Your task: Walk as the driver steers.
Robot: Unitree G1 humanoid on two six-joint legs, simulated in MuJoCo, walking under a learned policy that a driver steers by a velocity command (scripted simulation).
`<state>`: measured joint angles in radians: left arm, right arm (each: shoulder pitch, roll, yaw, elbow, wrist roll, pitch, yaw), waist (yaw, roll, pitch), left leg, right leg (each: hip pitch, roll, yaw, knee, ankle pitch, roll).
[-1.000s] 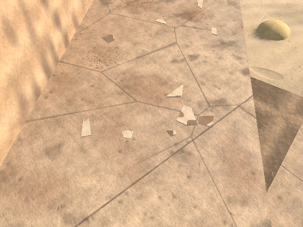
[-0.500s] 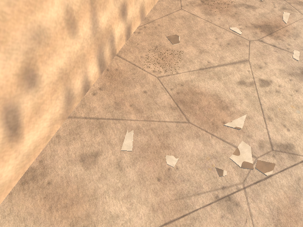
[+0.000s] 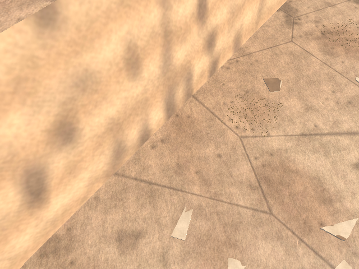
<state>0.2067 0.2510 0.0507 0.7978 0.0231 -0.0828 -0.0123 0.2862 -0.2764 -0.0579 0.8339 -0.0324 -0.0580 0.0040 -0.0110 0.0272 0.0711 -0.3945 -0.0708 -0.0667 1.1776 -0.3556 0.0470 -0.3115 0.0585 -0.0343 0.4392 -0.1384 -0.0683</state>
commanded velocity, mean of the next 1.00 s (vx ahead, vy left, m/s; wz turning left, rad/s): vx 0.07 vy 0.00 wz -0.46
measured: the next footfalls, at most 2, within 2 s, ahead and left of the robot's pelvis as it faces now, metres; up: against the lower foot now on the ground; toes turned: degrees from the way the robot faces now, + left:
left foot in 0.32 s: +0.19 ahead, +0.10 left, +0.00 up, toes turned -12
right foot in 0.72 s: +0.08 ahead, -0.10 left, +0.00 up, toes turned -26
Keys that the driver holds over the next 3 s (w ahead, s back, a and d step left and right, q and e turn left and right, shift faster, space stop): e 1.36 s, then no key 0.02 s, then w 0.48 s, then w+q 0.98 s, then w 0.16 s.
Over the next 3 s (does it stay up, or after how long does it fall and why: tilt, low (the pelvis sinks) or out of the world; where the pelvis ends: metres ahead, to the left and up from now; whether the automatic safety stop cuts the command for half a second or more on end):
stays up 0.58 -0.47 0.01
